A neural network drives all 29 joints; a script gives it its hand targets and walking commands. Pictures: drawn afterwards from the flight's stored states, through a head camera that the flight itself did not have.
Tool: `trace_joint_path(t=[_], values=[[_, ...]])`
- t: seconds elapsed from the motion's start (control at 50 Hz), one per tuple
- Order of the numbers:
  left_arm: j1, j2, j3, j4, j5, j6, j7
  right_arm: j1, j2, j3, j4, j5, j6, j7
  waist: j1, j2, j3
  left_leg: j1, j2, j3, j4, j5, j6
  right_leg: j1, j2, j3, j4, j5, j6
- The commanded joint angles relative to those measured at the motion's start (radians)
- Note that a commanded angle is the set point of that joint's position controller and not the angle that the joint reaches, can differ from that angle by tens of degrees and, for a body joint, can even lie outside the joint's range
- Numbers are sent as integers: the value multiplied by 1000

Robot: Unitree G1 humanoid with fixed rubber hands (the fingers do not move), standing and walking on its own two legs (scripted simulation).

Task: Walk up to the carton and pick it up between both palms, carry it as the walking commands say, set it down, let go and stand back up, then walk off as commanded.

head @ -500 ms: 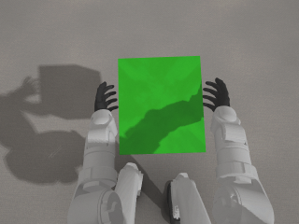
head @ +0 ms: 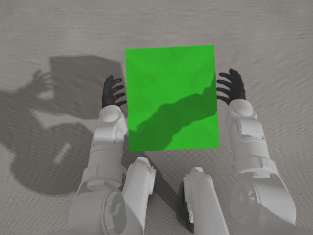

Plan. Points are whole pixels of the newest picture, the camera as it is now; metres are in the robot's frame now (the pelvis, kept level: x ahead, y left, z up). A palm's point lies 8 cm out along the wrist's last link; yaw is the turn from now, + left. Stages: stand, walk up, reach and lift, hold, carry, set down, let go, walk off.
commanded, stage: set down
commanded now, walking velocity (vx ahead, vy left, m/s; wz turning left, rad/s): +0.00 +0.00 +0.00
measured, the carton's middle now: (170, 101) +0.46 +0.03 -0.18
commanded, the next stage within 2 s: none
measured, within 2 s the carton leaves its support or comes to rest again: neither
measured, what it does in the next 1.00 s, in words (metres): lowers itself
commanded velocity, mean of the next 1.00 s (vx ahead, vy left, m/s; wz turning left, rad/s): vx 0.00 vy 0.00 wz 0.00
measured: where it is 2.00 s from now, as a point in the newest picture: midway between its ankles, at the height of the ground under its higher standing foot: (165, 206)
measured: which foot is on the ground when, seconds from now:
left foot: down 0.00-1.00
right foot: down 0.00-1.00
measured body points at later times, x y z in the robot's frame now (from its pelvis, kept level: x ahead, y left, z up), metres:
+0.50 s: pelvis -0.03 -0.01 -0.08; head +0.27 +0.01 +0.26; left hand +0.44 +0.19 -0.19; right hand +0.49 -0.13 -0.19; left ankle +0.11 +0.12 -0.51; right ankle +0.06 -0.13 -0.51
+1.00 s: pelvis -0.06 -0.01 -0.15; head +0.30 +0.02 +0.11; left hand +0.45 +0.20 -0.31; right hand +0.51 -0.11 -0.30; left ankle +0.11 +0.12 -0.51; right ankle +0.06 -0.13 -0.51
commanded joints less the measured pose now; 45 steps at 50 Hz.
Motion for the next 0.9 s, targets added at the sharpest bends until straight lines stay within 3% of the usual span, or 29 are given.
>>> trace_joint_path(t=[0.0, 0.04, 0.12, 0.2, 0.22, 0.26, 0.28, 0.32, 0.34, 0.36, 0.38, 0.4, 0.42, 0.44, 0.48, 0.52, 0.54, 0.56, 0.58, 0.6, 0.62, 0.66, 0.68, 0.7, 0.72, 0.74, 0.78, 0.82, 0.88], values=[[-699, -905, -638, -29, -183, -57, -401, -674, 936, 613, -82, 172, -51, 306, -23, -12, -1016, 912, -53, 100, -71, 359, -16, 304, 67, -108, -155, 301, -20], [-695, -861, -614, -18, -148, -65, -390, -695, 950, 621, -33, 194, -48, 303, 53, 25, -970, 845, -62, 131, -52, 322, -11, 275, 66, -90, -137, 254, -18], [-859, -808, -588, -55, -163, -67, -384, -732, 913, 573, 12, 149, -26, 288, 1, -37, -979, 774, -56, 144, -18, 182, -10, 321, 62, -101, -124, 166, -12], [-823, -788, -481, 104, -106, -39, -398, -819, 925, 571, 58, 157, -16, 279, 66, -43, -930, 662, -58, 171, 12, 125, 0, 292, 51, -108, -98, 118, -6], [-854, -807, -473, 125, -92, -24, -407, -769, 893, 485, 119, 98, -9, 288, 24, -10, -787, 608, -60, 169, -2, 60, -13, 203, 60, -118, -96, 69, -19], [-892, -825, -515, 17, -143, -42, -408, -848, 888, 557, 18, 151, -16, 280, 19, -38, -1049, 713, -53, 158, 46, 158, -12, 281, 63, -131, -49, 147, -15], [-927, -811, -517, 28, -130, -36, -405, -815, 924, 506, 84, 143, -8, 288, 9, 1, -990, 712, -54, 157, 45, 161, -12, 214, 69, -131, -46, 151, -15], [-988, -815, -515, 25, -152, -23, -414, -772, 903, 456, 117, 100, 10, 284, -50, -34, -987, 684, -48, 149, 54, 104, -9, 237, 74, -149, -30, 129, -17], [-900, -822, -445, 100, -105, -20, -416, -800, 920, 466, 115, 110, -3, 282, 29, 18, -861, 630, -54, 182, 62, 142, -12, 190, 65, -116, -40, 126, -24], [-928, -811, -478, 70, -130, -29, -423, -819, 888, 484, 78, 112, -5, 282, -5, -34, -958, 624, -51, 171, 77, 130, -7, 238, 67, -137, -21, 142, -16], [-906, -821, -474, 87, -126, -27, -427, -859, 888, 536, 24, 126, -10, 277, 36, -11, -992, 618, -50, 194, 101, 203, -10, 256, 56, -124, -25, 190, -14], [-975, -793, -498, 11, -146, -35, -429, -869, 930, 557, 18, 145, -7, 282, 25, -67, -1116, 624, -56, 194, 116, 212, -2, 312, 63, -133, -6, 214, -6], [-966, -824, -516, 13, -152, -28, -423, -854, 918, 544, 15, 148, -8, 280, 26, 2, -1089, 659, -53, 180, 104, 239, -9, 262, 73, -140, 34, 238, -17], [-937, -808, -496, 13, -142, -34, -426, -875, 941, 556, -7, 154, -8, 281, 49, -15, -1047, 612, -58, 192, 124, 267, -3, 257, 75, -119, 26, 259, -11], [-911, -841, -535, 37, -159, -30, -418, -917, 877, 574, -39, 192, -33, 275, 61, 55, -1063, 651, -53, 184, 145, 296, -21, 188, 74, -126, 69, 274, -21], [-1021, -788, -595, -100, -206, -60, -413, -916, 924, 644, -58, 212, -24, 268, 34, -69, -1201, 618, -58, 185, 195, 326, -5, 293, 67, -123, 75, 336, -2], [-1027, -786, -575, -55, -181, -47, -413, -892, 924, 612, -44, 193, -16, 269, 18, -52, -1178, 618, -54, 188, 197, 309, -2, 278, 67, -118, 77, 318, -1], [-1020, -798, -603, -80, -206, -52, -406, -941, 901, 664, -98, 231, -26, 260, 41, -46, -1308, 677, -61, 189, 216, 313, -6, 332, 69, -125, 104, 313, 2], [-1042, -759, -581, -37, -196, -39, -413, -945, 877, 609, -31, 197, -14, 257, 3, -40, -1155, 577, -59, 189, 209, 224, -6, 266, 60, -120, 88, 248, -3], [-1010, -716, -564, -44, -170, -42, -407, -959, 894, 648, -37, 234, -11, 265, 75, -71, -1204, 614, -43, 192, 208, 240, 2, 276, 64, -127, 114, 256, 7], [-1059, -712, -576, -62, -189, -40, -413, -917, 860, 658, 13, 220, 1, 265, 58, -51, -1224, 578, -45, 205, 242, 199, -4, 286, 48, -109, 109, 216, -8], [-1047, -786, -616, -23, -208, -30, -413, -1053, 824, 700, -113, 253, -14, 257, 31, -51, -1398, 726, -46, 194, 265, 247, -14, 317, 50, -152, 156, 220, 3], [-1085, -750, -647, -119, -216, -37, -401, -1059, 854, 768, -152, 311, -9, 256, 94, -39, -1477, 749, -40, 198, 286, 327, -15, 375, 46, -130, 176, 302, 0], [-1139, -764, -696, -147, -262, -23, -404, -1045, 875, 753, -180, 305, 3, 247, 18, -24, -1536, 765, -48, 203, 290, 285, -16, 458, 53, -150, 186, 307, -3], [-1186, -699, -663, -178, -268, -16, -396, -1137, 824, 796, -239, 342, 10, 240, 62, -37, -1551, 793, -43, 201, 303, 269, -3, 429, 42, -134, 200, 272, -6], [-1204, -704, -692, -188, -289, -10, -393, -1148, 797, 795, -241, 340, 11, 231, 28, -59, -1682, 851, -42, 206, 319, 267, -12, 506, 41, -154, 223, 281, 0], [-1212, -660, -699, -249, -312, -10, -363, -1172, 741, 854, -308, 378, 20, 222, 66, -88, -1845, 969, -32, 192, 364, 340, -12, 590, 48, -160, 278, 328, -5], [-1240, -765, -749, -294, -392, -5, -357, -1265, 730, 858, -412, 400, 24, 206, -19, -67, -1804, 950, -28, 193, 399, 418, -17, 652, 29, -164, 281, 412, -16], [-1323, -767, -707, -144, -405, 14, -358, -1204, 718, 720, -142, 324, 27, 211, -50, -15, -1389, 837, -28, 161, 338, 157, -20, 366, 32, -146, 262, 171, -46]])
